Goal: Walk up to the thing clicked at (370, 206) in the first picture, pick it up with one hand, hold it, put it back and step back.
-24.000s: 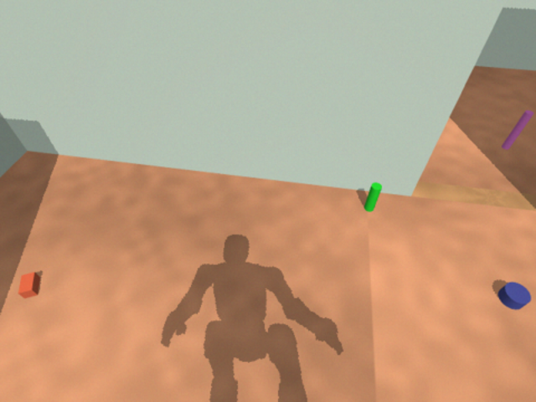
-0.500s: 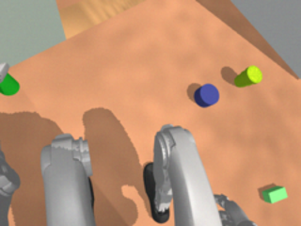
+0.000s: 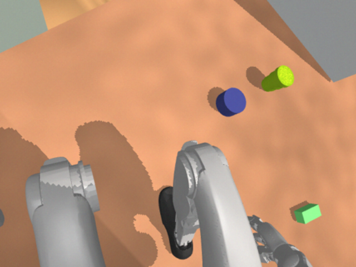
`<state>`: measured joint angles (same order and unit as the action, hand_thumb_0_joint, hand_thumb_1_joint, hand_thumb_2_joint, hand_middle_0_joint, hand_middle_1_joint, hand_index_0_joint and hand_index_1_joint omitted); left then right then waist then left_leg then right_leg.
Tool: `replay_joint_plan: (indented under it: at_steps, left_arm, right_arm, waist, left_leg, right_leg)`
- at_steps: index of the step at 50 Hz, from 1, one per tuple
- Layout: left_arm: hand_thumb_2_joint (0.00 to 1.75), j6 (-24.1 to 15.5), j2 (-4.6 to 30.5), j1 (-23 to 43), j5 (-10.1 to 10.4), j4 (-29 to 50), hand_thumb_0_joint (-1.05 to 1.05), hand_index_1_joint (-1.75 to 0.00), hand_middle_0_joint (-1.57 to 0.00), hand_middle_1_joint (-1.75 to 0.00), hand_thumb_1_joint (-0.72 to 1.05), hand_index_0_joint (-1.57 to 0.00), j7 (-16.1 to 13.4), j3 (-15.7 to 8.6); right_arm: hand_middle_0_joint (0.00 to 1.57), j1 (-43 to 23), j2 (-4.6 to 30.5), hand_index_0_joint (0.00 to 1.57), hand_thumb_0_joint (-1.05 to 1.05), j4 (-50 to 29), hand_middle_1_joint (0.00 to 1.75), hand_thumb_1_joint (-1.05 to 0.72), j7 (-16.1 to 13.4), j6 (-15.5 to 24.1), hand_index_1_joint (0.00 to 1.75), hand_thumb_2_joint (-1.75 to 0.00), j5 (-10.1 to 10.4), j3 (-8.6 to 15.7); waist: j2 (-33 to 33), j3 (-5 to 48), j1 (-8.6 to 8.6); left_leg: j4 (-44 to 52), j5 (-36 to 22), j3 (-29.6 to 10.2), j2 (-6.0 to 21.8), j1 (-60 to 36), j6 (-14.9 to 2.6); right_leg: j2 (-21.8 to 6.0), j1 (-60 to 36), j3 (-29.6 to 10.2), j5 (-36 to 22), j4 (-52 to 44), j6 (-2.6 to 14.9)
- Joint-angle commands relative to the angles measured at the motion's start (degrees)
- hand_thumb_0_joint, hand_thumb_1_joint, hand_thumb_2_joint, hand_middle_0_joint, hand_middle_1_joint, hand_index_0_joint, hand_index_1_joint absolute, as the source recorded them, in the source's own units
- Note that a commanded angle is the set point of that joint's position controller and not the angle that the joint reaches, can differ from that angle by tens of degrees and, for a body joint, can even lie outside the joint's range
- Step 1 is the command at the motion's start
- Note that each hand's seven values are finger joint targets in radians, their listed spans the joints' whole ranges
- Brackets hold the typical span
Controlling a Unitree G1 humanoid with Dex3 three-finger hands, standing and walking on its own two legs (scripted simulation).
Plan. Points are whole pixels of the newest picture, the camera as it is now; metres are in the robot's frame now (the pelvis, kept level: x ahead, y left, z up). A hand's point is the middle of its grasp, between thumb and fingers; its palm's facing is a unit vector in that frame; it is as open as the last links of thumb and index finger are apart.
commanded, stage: lower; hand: left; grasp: from the side
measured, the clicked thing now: out of the picture +0.45 +0.35 -0.13
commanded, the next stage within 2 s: loosen in 1.44 s
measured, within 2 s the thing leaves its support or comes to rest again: rests again in 1.30 s
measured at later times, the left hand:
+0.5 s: hand out of the picture +0.47 +0.36 -0.14, palm faces +0.49 -0.87 -0.04, open 8.2 cm
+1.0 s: hand out of the picture +0.47 +0.35 -0.16, palm faces +0.50 -0.86 -0.04, open 8.2 cm
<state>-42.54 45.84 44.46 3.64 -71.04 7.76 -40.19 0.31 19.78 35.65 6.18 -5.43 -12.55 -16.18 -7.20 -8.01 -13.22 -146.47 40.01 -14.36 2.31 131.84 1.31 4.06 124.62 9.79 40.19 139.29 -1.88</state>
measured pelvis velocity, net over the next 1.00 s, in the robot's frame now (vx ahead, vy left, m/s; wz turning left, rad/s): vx -0.01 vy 0.01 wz -0.08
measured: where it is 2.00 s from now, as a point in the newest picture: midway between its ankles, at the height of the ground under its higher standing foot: (135, 247)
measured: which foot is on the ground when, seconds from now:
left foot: down 0.00-1.00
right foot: down 0.00-1.00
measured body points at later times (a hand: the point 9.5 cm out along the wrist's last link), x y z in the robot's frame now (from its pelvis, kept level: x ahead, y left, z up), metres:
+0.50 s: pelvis +0.00 +0.01 -0.01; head +0.25 +0.15 +0.33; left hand +0.44 +0.40 -0.14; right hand +0.11 -0.27 -0.07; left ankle +0.07 +0.13 -0.26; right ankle +0.11 -0.11 -0.26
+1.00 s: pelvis -0.01 +0.01 -0.01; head +0.25 +0.16 +0.32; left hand +0.44 +0.40 -0.16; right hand +0.12 -0.26 -0.06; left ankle +0.07 +0.13 -0.26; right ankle +0.11 -0.11 -0.26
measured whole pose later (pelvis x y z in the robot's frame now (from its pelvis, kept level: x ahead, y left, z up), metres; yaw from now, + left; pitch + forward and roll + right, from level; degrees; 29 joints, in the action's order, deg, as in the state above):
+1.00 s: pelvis -0.01 +0.01 -0.01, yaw -5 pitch +16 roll -16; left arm -53.2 58.9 44.8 3.6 -85.2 2.9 -41.1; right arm -8.2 22.1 29.5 5.5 -6.8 -18.8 -29.7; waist -14.9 -17.5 -16.5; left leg -151.5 41.5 -20.6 3.0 128.8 0.7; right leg 6.7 120.1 14.1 38.4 139.2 -3.8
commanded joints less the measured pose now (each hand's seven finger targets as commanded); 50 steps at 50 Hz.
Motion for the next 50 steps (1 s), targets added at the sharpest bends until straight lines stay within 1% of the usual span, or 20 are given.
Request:
replay_joint_plan:
  at_steps: [1,3,4,9,13,14,17,18,19,23,27,28,33,37,39,40,45,46,48,50]
  left_arm:
    - [1.21,-4.5,16.2,13.2,1.2,9.1,0.0,-1.41,-1.3,-1.43,0.23,-1.33,0.0,-0.9]
    - [1.21,-5.1,15.4,13.8,1.7,6.9,0.0,-1.41,-1.3,-1.43,0.23,-1.33,-0.3,-0.3]
    - [1.21,-5.4,16.1,13.0,1.9,6.0,0.0,-1.41,-1.3,-1.43,0.21,-1.33,-0.5,-1.1]
    - [1.22,-7.9,20.6,13.7,1.2,3.4,0.0,-1.42,-1.31,-1.44,0.21,-1.35,-1.3,-1.5]
    - [1.22,-9.7,23.4,12.3,1.7,2.0,0.0,-1.42,-1.28,-1.44,0.19,-1.32,-1.5,-3.2]
    - [1.22,-10.0,24.6,13.4,1.4,2.1,0.0,-1.42,-1.29,-1.44,0.17,-1.33,-1.7,-3.2]
    - [1.24,-10.7,24.7,13.0,0.9,1.3,0.0,-1.43,-1.28,-1.45,0.16,-1.31,-2.1,-2.9]
    - [1.21,-10.9,26.5,12.9,0.5,1.3,0.0,-1.41,-1.28,-1.43,0.14,-1.32,-2.3,-3.4]
    - [1.21,-11.1,25.6,12.1,0.7,0.4,0.0,-1.4,-1.27,-1.42,0.14,-1.31,-2.3,-3.1]
    - [1.21,-11.6,25.9,11.7,1.0,0.4,0.0,-1.41,-1.26,-1.43,0.14,-1.3,-2.0,-2.6]
    - [1.22,-11.9,25.6,12.9,0.9,-0.6,0.0,-1.42,-1.28,-1.44,0.1,-1.31,-2.6,-1.8]
    - [1.21,-12.0,26.3,12.6,1.0,-0.7,0.0,-1.41,-1.26,-1.43,0.1,-1.3,-2.8,-2.3]
    - [1.23,-12.8,26.5,11.9,0.9,-2.3,0.0,-1.43,-1.29,-1.45,0.12,-1.33,-3.0,-1.7]
    - [1.25,-13.6,27.5,12.7,1.1,-3.5,0.0,-1.45,-1.32,-1.47,0.13,-1.35,-3.7,-1.7]
    - [1.25,-13.9,28.3,11.5,1.0,-4.2,0.0,-1.45,-1.31,-1.48,0.15,-1.35,-4.0,-2.3]
    - [1.25,-14.2,29.1,12.4,0.5,-4.0,0.0,-1.45,-1.3,-1.47,0.12,-1.34,-4.2,-1.8]
    - [1.26,-14.7,28.5,11.0,0.5,-5.7,0.0,-1.45,-1.3,-1.47,0.17,-1.34,-4.7,-1.9]
    - [1.25,-14.9,29.3,11.8,0.5,-5.0,0.0,-1.44,-1.3,-1.47,0.15,-1.34,-4.8,-1.6]
    - [1.27,-15.0,28.9,11.5,0.6,-5.6,0.0,-1.46,-1.32,-1.49,0.15,-1.36,-4.9,-1.6]
    - [1.25,-15.3,29.9,11.6,0.8,-5.1,0.0,-1.45,-1.3,-1.47,0.12,-1.34,-5.1,-2.1]
  right_arm:
    - [0.2,7.7,17.6,0.2,0.0,-0.8,0.3,-0.91,-1.1,-0.3,0.3,-0.9,-0.5,4.7]
    - [0.2,7.2,17.9,0.2,0.0,-1.1,0.3,-0.9,-1.1,-0.3,0.3,-0.9,-0.7,3.8]
    - [0.2,6.9,18.1,0.2,0.0,-1.5,0.3,-0.9,-1.1,-0.4,0.3,-0.9,-0.8,3.4]
    - [0.2,4.5,18.6,0.2,0.0,-2.5,0.3,-0.89,-1.1,-0.6,0.3,-0.9,-1.8,1.1]
    - [0.2,3.9,19.1,0.2,0.0,-2.7,0.3,-0.9,-1.4,-0.5,0.3,-0.9,-2.9,-0.4]
    - [0.2,3.9,19.3,0.2,0.0,-2.6,0.3,-0.9,-1.5,-0.5,0.3,-0.9,-3.1,-0.7]
    - [0.2,2.8,20.2,0.2,0.0,-2.9,0.3,-0.9,-1.5,-0.8,0.3,-0.9,-3.8,-1.5]
    - [0.2,2.5,20.3,0.2,0.0,-3.1,0.3,-0.9,-1.5,-0.9,0.3,-0.9,-3.9,-1.8]
    - [0.2,2.6,20.7,0.2,0.0,-3.1,0.3,-0.9,-1.5,-1.0,0.3,-0.9,-4.1,-1.9]
    - [0.2,2.0,21.0,0.2,0.0,-3.1,0.3,-0.9,-1.7,-1.2,0.3,-0.9,-4.8,-2.9]
    - [0.2,1.0,21.7,0.2,0.0,-3.7,0.3,-0.9,-1.7,-1.4,0.3,-0.9,-5.1,-3.5]
    - [0.2,0.4,21.8,0.2,0.0,-3.9,0.3,-0.9,-1.7,-1.4,0.3,-0.9,-5.1,-3.6]
    - [0.2,-0.3,21.9,0.2,0.0,-4.2,0.3,-0.89,-1.8,-1.7,0.3,-0.9,-5.6,-4.6]
    - [0.2,-1.4,22.3,0.2,0.0,-4.7,0.3,-0.9,-1.8,-1.8,0.3,-0.9,-5.9,-5.5]
    - [0.2,-1.6,22.2,0.2,0.0,-4.9,0.3,-0.89,-1.9,-2.0,0.3,-0.9,-6.2,-5.9]
    - [0.2,-2.3,22.2,0.2,0.0,-5.1,0.3,-0.9,-1.9,-2.0,0.3,-0.9,-6.2,-6.0]
    - [0.2,-3.3,22.6,0.2,0.0,-5.7,0.3,-0.89,-1.9,-2.3,0.3,-0.9,-6.7,-6.7]
    - [0.2,-4.0,22.6,0.2,0.0,-5.9,0.3,-0.89,-2.0,-2.3,0.3,-0.9,-6.6,-6.8]
    - [0.2,-3.9,22.9,0.2,0.0,-6.0,0.3,-0.89,-2.0,-2.4,0.3,-0.9,-6.7,-6.9]
    - [0.2,-4.2,23.0,0.2,0.0,-6.2,0.3,-0.89,-2.1,-2.4,0.3,-0.9,-6.9,-7.2]
  waist:
    - [24.8,36.9,-1.61]
    - [23.8,35.6,-2.94]
    - [23.3,35.2,-2.96]
    - [22.7,32.0,-3.44]
    - [22.4,34.3,-3.61]
    - [23.3,33.8,-3.72]
    - [26.2,32.0,-4.32]
    - [26.9,32.0,-4.24]
    - [26.9,31.6,-4.72]
    - [27.5,31.9,-5.42]
    - [27.6,28.8,-6.57]
    - [27.4,28.1,-6.1]
    - [26.9,28.7,-6.66]
    - [26.0,27.0,-7.49]
    - [25.6,27.3,-7.02]
    - [25.9,26.7,-7.0]
    - [26.6,25.5,-7.35]
    - [26.3,25.2,-7.43]
    - [26.4,25.0,-7.8]
    - [26.5,26.0,-7.81]
  left_leg:
    - [15.6,-10.7,4.0,2.3,-26.5,-1.03]
    - [15.2,-10.4,3.3,2.4,-26.2,-0.99]
    - [15.2,-10.7,2.9,2.5,-26.3,-0.96]
    - [14.5,-6.7,2.7,2.7,-23.5,-1.2]
    - [12.5,-10.5,2.7,3.0,-24.2,-1.44]
    - [12.6,-10.0,2.7,3.0,-23.9,-1.37]
    - [13.5,-11.2,1.5,3.5,-27.4,-0.71]
    - [13.7,-10.7,1.3,3.5,-27.2,-0.57]
    - [13.7,-11.3,1.0,3.6,-27.8,-0.49]
    - [12.6,-14.5,0.6,3.9,-29.1,-0.58]
    - [13.5,-11.7,-0.4,4.2,-28.6,-0.31]
    - [13.7,-11.0,-0.7,4.2,-28.3,-0.25]
    - [12.9,-12.8,-1.0,4.4,-29.3,-0.31]
    - [12.5,-10.5,-1.3,4.4,-27.2,-0.62]
    - [12.2,-11.0,-1.3,4.5,-27.2,-0.66]
    - [12.3,-10.3,-1.3,4.5,-26.8,-0.68]
    - [12.6,-11.1,-1.9,4.7,-28.0,-0.34]
    - [12.5,-9.6,-1.9,4.7,-26.9,-0.45]
    - [12.7,-10.4,-2.1,4.8,-27.6,-0.34]
    - [12.3,-11.1,-2.3,4.9,-28.3,-0.38]
  right_leg:
    - [1.2,-17.6,4.1,-13.2,-11.9,3.06]
    - [1.4,-17.3,4.7,-13.1,-11.8,3.01]
    - [1.4,-17.5,5.0,-13.2,-11.7,2.99]
    - [1.8,-18.3,5.4,-10.5,-12.1,2.79]
    - [2.2,-23.0,5.0,-14.4,-11.9,2.13]
    - [2.3,-22.7,5.0,-14.0,-11.9,2.23]
    - [2.3,-20.2,6.1,-14.3,-11.0,2.69]
    - [2.4,-20.2,6.4,-13.8,-10.8,2.77]
    - [2.4,-20.3,6.7,-14.3,-10.6,2.71]
    - [2.6,-21.9,6.9,-17.3,-10.6,2.38]
    - [2.6,-19.7,8.0,-15.0,-10.3,2.5]
    - [2.6,-19.2,8.2,-14.4,-10.2,2.58]
    - [2.9,-20.9,8.5,-16.1,-10.2,2.27]
    - [3.0,-21.4,8.8,-15.1,-10.5,1.99]
    - [3.2,-22.3,8.8,-15.5,-10.6,1.88]
    - [3.2,-21.5,8.7,-14.9,-10.5,2.01]
    - [3.4,-21.5,9.5,-15.4,-10.2,1.95]
    - [3.4,-20.9,9.5,-14.4,-10.2,2.0]
    - [3.4,-21.6,9.6,-15.1,-10.1,1.88]
    - [3.6,-22.0,9.9,-15.7,-10.0,1.8]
